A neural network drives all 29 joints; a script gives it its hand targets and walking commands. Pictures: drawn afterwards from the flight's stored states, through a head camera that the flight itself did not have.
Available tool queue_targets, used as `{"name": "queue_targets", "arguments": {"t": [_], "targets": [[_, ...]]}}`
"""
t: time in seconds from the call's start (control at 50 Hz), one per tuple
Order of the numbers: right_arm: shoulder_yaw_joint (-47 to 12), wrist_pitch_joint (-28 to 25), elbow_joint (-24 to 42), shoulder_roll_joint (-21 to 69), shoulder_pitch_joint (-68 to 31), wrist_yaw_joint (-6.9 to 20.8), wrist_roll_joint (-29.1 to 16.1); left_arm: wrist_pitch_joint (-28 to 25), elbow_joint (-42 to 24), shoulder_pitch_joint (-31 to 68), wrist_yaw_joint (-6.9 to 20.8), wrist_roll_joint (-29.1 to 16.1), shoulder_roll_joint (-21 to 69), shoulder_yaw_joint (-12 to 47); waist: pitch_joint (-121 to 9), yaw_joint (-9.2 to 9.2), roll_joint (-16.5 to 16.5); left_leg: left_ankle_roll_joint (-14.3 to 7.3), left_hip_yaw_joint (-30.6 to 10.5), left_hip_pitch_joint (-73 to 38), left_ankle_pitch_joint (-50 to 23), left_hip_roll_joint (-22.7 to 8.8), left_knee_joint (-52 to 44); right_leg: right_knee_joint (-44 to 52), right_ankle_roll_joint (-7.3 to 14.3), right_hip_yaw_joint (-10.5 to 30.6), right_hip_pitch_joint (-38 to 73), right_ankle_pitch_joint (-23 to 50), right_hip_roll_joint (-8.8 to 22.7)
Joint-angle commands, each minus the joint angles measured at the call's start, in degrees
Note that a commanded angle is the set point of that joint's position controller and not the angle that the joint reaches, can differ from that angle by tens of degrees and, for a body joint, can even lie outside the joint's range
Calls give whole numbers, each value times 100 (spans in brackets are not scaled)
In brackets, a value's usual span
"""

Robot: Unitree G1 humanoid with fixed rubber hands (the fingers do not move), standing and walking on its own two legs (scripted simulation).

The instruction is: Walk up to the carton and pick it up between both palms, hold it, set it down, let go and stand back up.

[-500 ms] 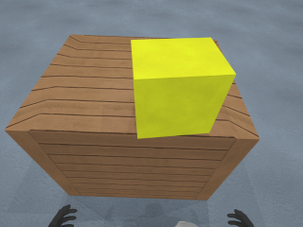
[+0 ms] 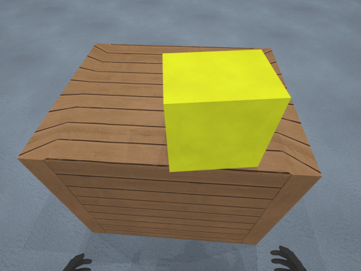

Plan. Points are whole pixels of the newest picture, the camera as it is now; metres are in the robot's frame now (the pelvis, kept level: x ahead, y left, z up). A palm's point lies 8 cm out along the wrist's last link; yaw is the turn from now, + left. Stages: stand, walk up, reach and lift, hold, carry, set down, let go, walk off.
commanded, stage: walk up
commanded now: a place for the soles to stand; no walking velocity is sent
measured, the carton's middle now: (213, 113) +0.48 -0.08 +0.07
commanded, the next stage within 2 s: none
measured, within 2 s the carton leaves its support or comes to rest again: neither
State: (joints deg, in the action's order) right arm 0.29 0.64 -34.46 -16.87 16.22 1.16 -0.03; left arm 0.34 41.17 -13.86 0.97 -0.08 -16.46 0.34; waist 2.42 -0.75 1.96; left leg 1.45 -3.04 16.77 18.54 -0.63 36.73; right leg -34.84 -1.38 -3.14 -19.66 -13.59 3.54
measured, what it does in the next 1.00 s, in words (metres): steps to the right: right foot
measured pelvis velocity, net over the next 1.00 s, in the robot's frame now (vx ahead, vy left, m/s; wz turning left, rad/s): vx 0.05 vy -0.12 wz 0.11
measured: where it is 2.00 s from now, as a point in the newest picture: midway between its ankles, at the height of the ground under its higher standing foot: outside the picture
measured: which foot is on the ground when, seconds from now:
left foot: down 0.00-0.86, up 0.88-1.00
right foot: down 0.00-0.60, up 0.62-0.82, down 0.84-1.00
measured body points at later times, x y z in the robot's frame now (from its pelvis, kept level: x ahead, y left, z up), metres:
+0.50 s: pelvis +0.00 -0.01 +0.00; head +0.01 -0.01 +0.45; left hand +0.12 +0.27 -0.10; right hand +0.13 -0.27 -0.10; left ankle +0.01 +0.14 -0.72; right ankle +0.05 -0.14 -0.72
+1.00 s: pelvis +0.05 -0.12 -0.02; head +0.08 -0.13 +0.43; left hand +0.10 +0.15 -0.12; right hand +0.17 -0.39 -0.13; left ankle +0.03 +0.04 -0.68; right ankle +0.08 -0.20 -0.72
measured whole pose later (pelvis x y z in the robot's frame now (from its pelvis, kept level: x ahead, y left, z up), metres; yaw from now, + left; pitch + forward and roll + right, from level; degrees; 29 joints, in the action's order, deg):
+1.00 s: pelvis +0.05 -0.12 -0.02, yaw +6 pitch -2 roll +1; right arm 3.0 2.2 -36.5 -17.9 20.1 -2.5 2.1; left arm 1.5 38.5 -18.7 0.8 1.8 -15.6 -0.1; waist 4.7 -0.9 1.5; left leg 1.2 -5.6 25.2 32.6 -0.1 62.3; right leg -44.7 3.4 -5.4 -20.0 -22.6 0.0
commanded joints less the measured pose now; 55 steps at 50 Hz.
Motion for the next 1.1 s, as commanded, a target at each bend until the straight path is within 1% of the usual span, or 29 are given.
{"name": "queue_targets", "arguments": {"t": [0.0,0.08,0.2,0.32,0.38,0.44,0.5,0.52,0.54,0.56,0.58,0.62,0.66,0.7,0.72,0.74,0.76,0.78,0.8,0.82,0.84,0.86,0.88,0.92,0.96,0.98,1.02,1.06,1.08], "targets": [[271,-133,494,-742,179,-59,2,-83,-612,286,-28,-36,-923,-252,-241,103,-543,-339,-503,195,-851,-237,-691,874,492,672,323,248,555],[289,-143,477,-771,134,-53,-7,-55,-667,379,-23,-25,-972,-266,-260,49,-483,-303,-560,304,-779,-222,-731,810,493,541,436,-38,529],[316,-158,496,-822,62,-30,-9,-43,-705,354,-11,4,-945,-244,-420,-8,28,-344,-707,439,-822,-274,-876,608,436,380,758,166,483],[352,-142,484,-832,207,-19,-2,-26,-735,518,-15,-8,-955,-253,-326,24,-172,-351,-841,672,-304,-203,-916,723,444,362,711,-495,536],[387,-131,509,-854,128,-5,2,-38,-703,432,-17,4,-1022,-277,-245,-6,-24,-348,-810,636,-46,-115,-827,901,446,441,482,-896,600],[388,-145,497,-767,293,8,22,-44,-711,524,-33,17,-1042,-291,-225,95,-405,-310,-734,543,-199,-63,-731,1009,480,414,453,-972,716],[399,-168,487,-861,224,-8,16,-37,-717,493,-25,12,-982,-281,-154,62,-195,-332,-918,699,-300,-91,-807,911,457,314,549,-806,628],[602,-202,375,-948,985,-109,228,70,-708,301,90,257,-1093,-372,-501,128,-365,-582,-1215,146,1531,-309,-1109,279,492,4,258,-2070,340],[722,-192,294,-1276,1257,-192,315,153,-813,410,145,309,-938,-371,-138,303,51,-910,-2290,-100,2642,-778,-1655,-531,344,-105,-675,-2280,-7],[825,-150,220,-1575,1212,-292,333,226,-905,389,189,333,-808,-366,153,392,683,-1363,-3384,-129,3291,-1517,-2199,-1568,234,-138,-1256,-1964,-231],[856,-124,202,-1633,1159,-376,384,283,-960,371,224,378,-805,-396,343,413,699,-1659,-3761,-197,3184,-1848,-2245,-2055,194,239,-1702,-1889,19],[743,-170,213,-1376,1027,-463,409,264,-1119,549,239,336,-817,-426,746,411,427,-1667,-3514,-70,2301,-1747,-2185,-2407,120,604,-2151,-1547,215],[725,-215,265,-1314,687,-472,446,213,-993,189,243,321,-682,-397,383,216,684,-1457,-2751,-462,1133,-1426,-1819,-2109,50,510,-1945,-1253,220],[733,-232,249,-1250,627,-453,400,231,-1069,192,264,351,-697,-416,207,222,787,-1385,-2473,-355,766,-1308,-1670,-2003,3,451,-1568,-1103,174],[753,-220,301,-1260,496,-443,387,244,-1090,119,286,340,-679,-426,43,207,1102,-1329,-2220,-351,656,-1202,-1497,-1749,8,439,-1317,-1165,233],[769,-189,352,-1290,234,-418,387,228,-1074,-117,296,268,-655,-461,-120,72,1354,-1256,-1982,-23,835,-1123,-1263,-1282,67,443,-720,-1211,285],[722,-156,482,-1248,-234,-398,351,205,-974,-514,290,217,-699,-507,-148,-239,1484,-1022,-1595,598,449,-931,-831,-616,159,432,172,-676,282],[573,-129,596,-1075,-486,-349,287,128,-740,-1200,254,179,-871,-638,-419,-620,1096,-734,-1098,1296,296,-616,-67,118,229,205,1445,-25,40],[392,-114,602,-499,-98,-317,259,61,-496,-1615,184,205,-1171,-729,-578,-739,-153,-464,-466,1769,726,26,1206,473,273,342,2127,0,-24],[212,-120,744,-17,237,-308,210,2,-567,-1621,101,268,-1565,-729,-418,-671,-1376,-174,-133,2604,1788,500,2423,1020,601,2082,2054,-566,1049],[290,-68,676,-187,542,-363,158,15,-780,-1146,4,288,-1777,-673,-183,-305,-1167,-49,-231,2349,2128,398,2734,1699,1037,3458,1115,-1229,1901],[390,7,598,-491,703,-415,181,40,-853,-762,-42,196,-1801,-720,-30,-186,-1012,-68,-316,1981,2110,124,2977,2200,1430,4137,449,-1815,2219],[445,44,508,-698,748,-432,207,20,-874,-538,-78,150,-1693,-675,227,-69,-943,-53,-366,1891,1858,-32,3078,2394,1447,4219,156,-1943,2227],[435,55,273,-776,661,-378,208,-42,-857,-536,-181,188,-1247,-487,300,-12,-625,-16,-483,1660,1162,-215,2773,1917,937,3107,360,-505,1732],[374,60,187,-635,575,-333,228,-95,-755,-621,-250,240,-1044,-384,224,33,-433,-7,-412,1515,1034,-291,2263,1341,715,2457,857,1556,1590],[335,67,179,-570,454,-325,232,-126,-720,-671,-254,211,-1011,-351,165,35,-426,-17,-368,1451,967,-367,2075,1158,767,2185,923,2375,1534],[277,142,165,-558,235,-324,270,-173,-641,-938,-288,189,-792,-327,174,-32,-380,-33,-278,1497,717,-356,1855,1057,639,2115,1344,3564,1474],[250,233,88,-470,100,-324,236,-189,-610,-1277,-362,179,-791,-332,-118,-32,-731,-69,-201,1172,378,-258,1751,1058,214,1922,1533,4314,1281],[225,270,79,-401,-12,-321,229,-176,-644,-1264,-377,155,-816,-323,-177,-9,-832,-85,-137,1072,389,-273,1652,1000,224,1839,1556,4406,1205]]}}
